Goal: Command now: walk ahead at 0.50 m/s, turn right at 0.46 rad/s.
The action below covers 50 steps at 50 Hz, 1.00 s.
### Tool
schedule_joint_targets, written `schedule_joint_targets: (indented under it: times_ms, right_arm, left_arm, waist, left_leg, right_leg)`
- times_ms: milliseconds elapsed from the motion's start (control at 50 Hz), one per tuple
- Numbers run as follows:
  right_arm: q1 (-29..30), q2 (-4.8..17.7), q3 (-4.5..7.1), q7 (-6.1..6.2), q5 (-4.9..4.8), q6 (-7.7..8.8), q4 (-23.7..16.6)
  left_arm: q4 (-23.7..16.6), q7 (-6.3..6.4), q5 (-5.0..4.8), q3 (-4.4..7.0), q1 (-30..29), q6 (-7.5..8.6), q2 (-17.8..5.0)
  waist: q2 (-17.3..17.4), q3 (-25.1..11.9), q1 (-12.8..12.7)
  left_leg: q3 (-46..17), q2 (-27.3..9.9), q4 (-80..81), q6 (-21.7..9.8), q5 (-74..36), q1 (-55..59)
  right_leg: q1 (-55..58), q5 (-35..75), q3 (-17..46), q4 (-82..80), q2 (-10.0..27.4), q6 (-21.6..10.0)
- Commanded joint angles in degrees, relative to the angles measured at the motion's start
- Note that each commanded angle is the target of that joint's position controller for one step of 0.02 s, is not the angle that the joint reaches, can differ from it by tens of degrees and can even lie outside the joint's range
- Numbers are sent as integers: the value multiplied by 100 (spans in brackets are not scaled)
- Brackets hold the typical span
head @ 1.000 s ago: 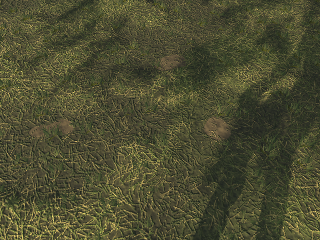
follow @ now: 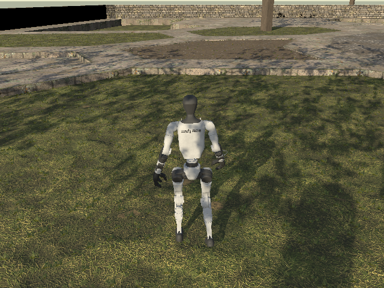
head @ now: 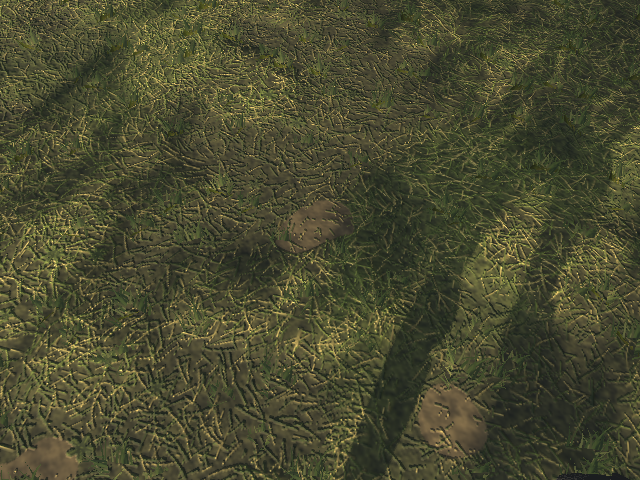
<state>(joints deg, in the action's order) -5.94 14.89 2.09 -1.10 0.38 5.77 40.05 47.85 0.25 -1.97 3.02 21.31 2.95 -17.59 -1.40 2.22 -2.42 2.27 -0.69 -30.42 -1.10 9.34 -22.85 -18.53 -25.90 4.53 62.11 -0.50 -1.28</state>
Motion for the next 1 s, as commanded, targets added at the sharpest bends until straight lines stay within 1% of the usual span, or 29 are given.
schedule_joint_targets:
  times_ms: [20,40,100,180,280,340,380,400,420,440,460,480,500,520,540,560,600,640,700,740,800,840,880,900,920,940,960,980,1000]
  right_arm:
    - [-705,559,194,36,11,11,13]
    - [-564,562,206,39,35,38,39]
    - [-483,683,285,56,36,137,171]
    - [-591,875,357,119,33,102,331]
    - [-944,1137,447,164,-70,-38,507]
    - [-1044,1276,506,160,-172,-160,596]
    - [-964,1452,559,181,-233,-234,575]
    - [-892,1490,569,187,-264,-282,556]
    - [-872,1363,511,201,-259,-298,527]
    - [-1078,868,334,195,2,-255,395]
    - [-1288,412,159,142,40,-73,41]
    - [-594,1005,271,74,-184,115,-15]
    - [-276,1064,279,45,-319,208,-149]
    - [-313,978,260,91,-215,239,-81]
    - [-378,1025,299,129,-58,216,-14]
    - [-497,1034,319,116,-20,152,16]
    - [-556,910,307,109,37,42,14]
    - [-277,771,262,125,66,-24,-83]
    - [365,584,177,97,43,-17,-251]
    - [739,536,142,43,-7,18,-347]
    - [1012,667,174,-35,-77,87,-469]
    - [890,782,215,-87,-78,133,-439]
    - [546,859,265,-95,-67,178,-364]
    - [91,947,336,-66,-31,201,-237]
    - [-578,1150,409,-37,51,231,-146]
    - [-1341,1628,531,-17,142,214,-39]
    - [-1751,1520,543,-94,-11,147,229]
    - [-1505,1080,412,-96,-129,127,169]
    - [-1170,889,342,-72,-90,74,101]
  left_arm:
    - [-609,17,19,198,-334,43,-598]
    - [-607,-1,10,192,-248,-31,-482]
    - [-722,-4,34,169,-366,-182,-261]
    - [-933,-86,63,132,-860,-163,-165]
    - [-1301,-271,69,61,-1795,-124,-75]
    - [-1504,-344,75,98,-2021,-145,-183]
    - [-1522,-350,93,208,-1708,-185,-381]
    - [-1390,-333,80,329,-1098,-206,-573]
    - [-1109,-259,59,529,-107,-236,-906]
    - [-955,-130,14,687,558,-295,-1454]
    - [-1190,-160,15,672,167,-192,-1816]
    - [-1258,-229,44,509,188,-85,-1252]
    - [-1203,-234,86,430,35,2,-1012]
    - [-1221,-233,87,376,-314,46,-864]
    - [-1278,-204,104,318,-655,57,-672]
    - [-1369,-170,171,282,-833,57,-615]
    - [-1367,-113,162,297,-845,85,-673]
    - [-1286,-35,141,332,-677,97,-801]
    - [-1165,47,97,348,-444,57,-849]
    - [-1084,73,78,360,-284,26,-881]
    - [-948,85,39,369,-40,-15,-871]
    - [-885,107,59,347,0,-38,-783]
    - [-829,106,90,345,-24,-70,-752]
    - [-835,92,101,306,-72,-80,-651]
    - [-881,63,151,206,-71,-73,-407]
    - [-941,71,109,105,543,-30,-112]
    - [-910,81,6,69,847,22,-180]
    - [-907,74,-49,176,366,40,-672]
    - [-1021,69,-11,188,-227,39,-755]
  waist:
    - [801,-432,433]
    - [900,-313,310]
    - [673,-114,200]
    - [492,24,313]
    - [354,300,656]
    - [411,330,619]
    - [604,-20,332]
    - [603,-378,-46]
    - [448,-895,-551]
    - [-644,-1343,-603]
    - [-1588,-2108,-31]
    - [-606,-2026,-475]
    - [-446,-1277,-392]
    - [80,-816,-93]
    - [67,-628,118]
    - [-88,-543,274]
    - [-70,-499,353]
    - [-17,-351,298]
    - [-177,-192,53]
    - [-269,-121,-103]
    - [-327,-91,-193]
    - [-438,-137,-132]
    - [-612,-172,40]
    - [-602,-368,285]
    - [-391,-1002,598]
    - [790,-1925,577]
    - [2012,-2110,570]
    - [1221,-1298,685]
    - [724,-722,684]
  left_leg:
    - [-1879,-1617,1737,-867,360,2066]
    - [-1530,-1517,1928,-845,134,1705]
    - [-818,-1509,2245,-967,-600,1406]
    - [-20,-1406,2334,-929,-1073,1658]
    - [544,-1533,2282,-817,-1174,2182]
    - [736,-1674,1890,-682,-1897,2720]
    - [927,-1647,1055,-557,-3790,2871]
    - [1062,-1535,145,-462,-4496,2754]
    - [1214,-1287,-1169,-254,-4278,2106]
    - [1202,-908,-3094,43,-1021,410]
    - [116,307,-4804,318,2557,-1693]
    - [-762,25,-5055,195,2286,-2312]
    - [-683,-189,-4790,51,1773,-2552]
    - [-697,-444,-4267,34,1326,-2244]
    - [-726,-612,-3759,80,1053,-1833]
    - [-748,-683,-3570,124,859,-1483]
    - [-638,-631,-3162,297,656,-1258]
    - [-562,-536,-2533,464,191,-1327]
    - [-546,-305,-1184,557,-922,-1155]
    - [-510,-125,-501,551,-1396,-859]
    - [-650,-19,-12,456,-1443,-673]
    - [-699,-53,173,318,-1202,-589]
    - [-560,-31,278,111,-754,-200]
    - [-405,64,502,-52,-700,448]
    - [-777,-389,362,-362,-716,1632]
    - [-2705,-1555,366,-1164,-186,3710]
    - [-4764,-2194,1251,-1628,1377,4301]
    - [-4526,-2076,1472,-1425,2280,3752]
    - [-3678,-1858,1504,-1221,2023,3041]
  right_leg:
    - [-2165,650,210,662,696,30]
    - [-1885,842,178,572,780,65]
    - [-1922,1259,146,294,850,165]
    - [-2076,2282,46,-935,829,199]
    - [-2006,2646,-421,-2171,719,29]
    - [-1962,2078,-645,-2494,574,-197]
    - [-1248,1485,-978,-2535,199,-431]
    - [-428,1407,-1137,-2682,-74,-595]
    - [1069,1733,-1112,-3004,-332,-819]
    - [2742,1999,563,-3063,718,-1217]
    - [4076,419,4009,-4142,1879,-2372]
    - [3955,143,4047,-4696,1952,-2126]
    - [3335,481,3260,-4685,1785,-1901]
    - [2474,1171,2600,-4649,1527,-1695]
    - [1836,1770,2099,-4680,1308,-1580]
    - [1408,2143,1873,-4797,1173,-1551]
    - [996,2810,1580,-4928,1058,-1608]
    - [751,3075,1271,-4989,918,-1577]
    - [573,2655,979,-4934,622,-1305]
    - [469,2275,998,-4885,567,-1174]
    - [730,1979,1381,-4575,734,-1104]
    - [1120,1993,1605,-4273,920,-1037]
    - [1316,2440,1727,-3958,1013,-941]
    - [1307,3032,1621,-3497,800,-825]
    - [991,3061,1333,-2391,490,-641]
    - [-655,1741,700,-450,-232,-209]
    - [-1996,-707,540,824,-516,-12]
    - [-2541,-447,778,1296,-207,-29]
    - [-2576,-14,540,1303,32,-49]
